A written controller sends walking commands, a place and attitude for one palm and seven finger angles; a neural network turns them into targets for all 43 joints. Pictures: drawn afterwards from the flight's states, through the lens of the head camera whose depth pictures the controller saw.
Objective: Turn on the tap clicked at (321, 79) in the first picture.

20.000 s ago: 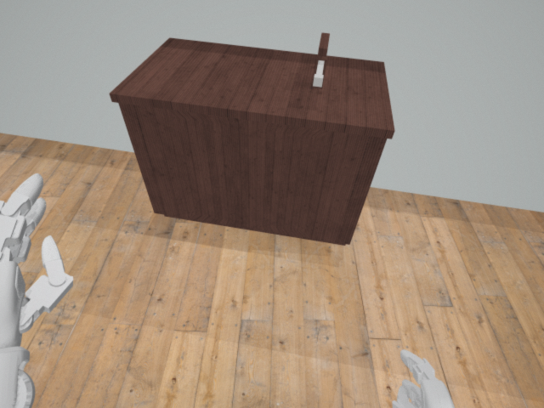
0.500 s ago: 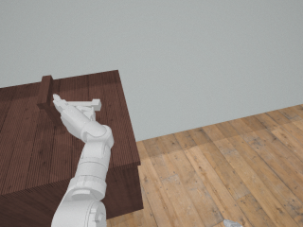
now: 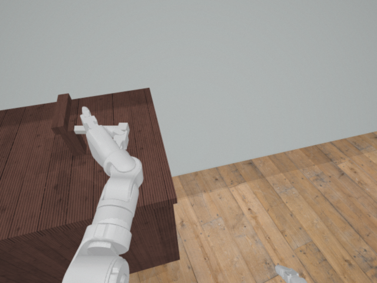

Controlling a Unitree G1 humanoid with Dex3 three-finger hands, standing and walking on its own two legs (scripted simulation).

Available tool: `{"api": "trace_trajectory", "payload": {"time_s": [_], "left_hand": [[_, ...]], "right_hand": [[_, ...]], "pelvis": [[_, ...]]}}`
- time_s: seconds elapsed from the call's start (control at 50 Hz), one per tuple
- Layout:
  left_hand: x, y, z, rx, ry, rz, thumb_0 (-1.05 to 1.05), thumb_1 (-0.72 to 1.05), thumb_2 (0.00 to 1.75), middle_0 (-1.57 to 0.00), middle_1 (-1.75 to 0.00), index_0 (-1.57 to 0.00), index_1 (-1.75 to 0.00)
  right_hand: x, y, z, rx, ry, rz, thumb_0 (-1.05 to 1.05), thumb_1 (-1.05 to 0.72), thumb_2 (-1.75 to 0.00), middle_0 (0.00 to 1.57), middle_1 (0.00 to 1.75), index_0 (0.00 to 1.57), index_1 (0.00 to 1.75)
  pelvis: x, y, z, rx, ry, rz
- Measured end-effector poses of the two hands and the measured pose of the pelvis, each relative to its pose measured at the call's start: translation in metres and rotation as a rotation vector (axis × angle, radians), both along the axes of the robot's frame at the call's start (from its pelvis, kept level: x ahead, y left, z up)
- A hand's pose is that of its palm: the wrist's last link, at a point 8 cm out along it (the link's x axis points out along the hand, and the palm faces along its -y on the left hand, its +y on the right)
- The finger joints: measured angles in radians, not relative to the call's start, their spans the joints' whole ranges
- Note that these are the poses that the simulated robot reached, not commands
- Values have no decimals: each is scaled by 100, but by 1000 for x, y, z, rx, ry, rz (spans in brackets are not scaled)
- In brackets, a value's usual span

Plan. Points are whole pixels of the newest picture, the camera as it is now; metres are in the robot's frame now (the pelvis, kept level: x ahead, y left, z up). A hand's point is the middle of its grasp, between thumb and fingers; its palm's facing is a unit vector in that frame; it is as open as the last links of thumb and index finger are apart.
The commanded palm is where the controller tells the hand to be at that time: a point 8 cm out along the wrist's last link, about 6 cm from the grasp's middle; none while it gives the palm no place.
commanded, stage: draw the hand back beside the body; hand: left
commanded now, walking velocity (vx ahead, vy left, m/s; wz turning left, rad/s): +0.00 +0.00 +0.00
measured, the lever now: (123, 129) +0.49 +0.21 +0.04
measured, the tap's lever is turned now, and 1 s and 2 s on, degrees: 75 75 75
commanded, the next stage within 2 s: step back with the hand held close in 1.40 s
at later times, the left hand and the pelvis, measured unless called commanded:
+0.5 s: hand (92, 167) +0.30 +0.20 +0.13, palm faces +0.23 -0.94 -0.24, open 7.7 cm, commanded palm +0.26 +0.24 +0.15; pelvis +0.00 +0.01 +0.02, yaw -3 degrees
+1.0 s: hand (50, 188) +0.24 +0.24 +0.16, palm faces +0.34 -0.89 -0.31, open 7.5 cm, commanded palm +0.19 +0.28 +0.18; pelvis +0.01 +0.01 +0.02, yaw -2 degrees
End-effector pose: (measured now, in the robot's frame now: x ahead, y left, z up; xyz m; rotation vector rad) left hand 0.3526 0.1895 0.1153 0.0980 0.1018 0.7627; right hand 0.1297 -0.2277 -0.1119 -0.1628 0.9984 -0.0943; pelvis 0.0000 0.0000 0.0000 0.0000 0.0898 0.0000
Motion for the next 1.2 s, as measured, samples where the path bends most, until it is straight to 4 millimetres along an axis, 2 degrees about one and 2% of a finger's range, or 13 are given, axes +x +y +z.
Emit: {"api": "trace_trajectory", "payload": {"time_s": [0.1, 0.14, 0.24, 0.3, 0.36, 0.56, 0.7, 0.86, 1.2], "left_hand": [[-4, -1, 7, -18, -72, -294, 2, 90, 90, -15, -16, -15, -15], [-12, 7, 7, -45, -83, -320, 2, 90, 90, -16, -17, -16, -16], [-42, 39, 1, 68, -10, -437, 2, 90, 90, -16, -18, -16, -17], [-61, 52, 8, 133, -2, -481, 2, 90, 90, -17, -19, -16, -18], [-74, 57, 17, 167, -28, -507, 2, 90, 90, -17, -19, -16, -19], [-94, 54, 29, 179, -95, -558, 2, 90, 90, -18, -22, -17, -22], [-115, 68, 39, 210, -113, -527, 2, 90, 90, -19, -25, -18, -24], [-137, 82, 49, 251, -108, -475, 2, 90, 90, -19, -27, -19, -26], [-180, 99, 70, 362, -106, -404, 2, 90, 90, -21, -30, -20, -29]], "right_hand": [[-14, -8, 8, -20, -16, -91, 1, -90, -90, 20, 30, 20, 30], [-18, -12, 12, -27, -25, -115, 1, -90, -90, 20, 30, 20, 30], [-26, -21, 23, -25, -76, -147, 1, -90, -90, 20, 30, 20, 30], [-25, -24, 26, -42, -101, -125, 1, -90, -90, 20, 30, 19, 30], [-19, -24, 29, -58, -112, -90, 1, -90, -90, 20, 30, 19, 30], [18, -3, 46, -32, -237, -39, 1, -90, -90, 20, 30, 19, 30], [34, 12, 53, -7, -283, -10, 1, -90, -90, 20, 30, 20, 30], [38, 15, 48, -7, -265, 18, 1, -90, -90, 20, 30, 20, 30], [40, 7, 47, -27, -287, 9, 1, -90, -90, 20, 30, 20, 30]], "pelvis": [[0, 0, 5, 3, -39, -32], [0, 0, 7, 2, -54, -42], [1, 1, 13, 1, -106, -57], [0, 3, 16, -2, -130, -55], [-2, 5, 17, -2, -145, -46], [-3, 10, 21, -1, -163, -48], [2, 11, 21, -4, -167, -48], [6, 13, 21, -3, -164, -39], [9, 12, 19, -7, -160, -31]]}}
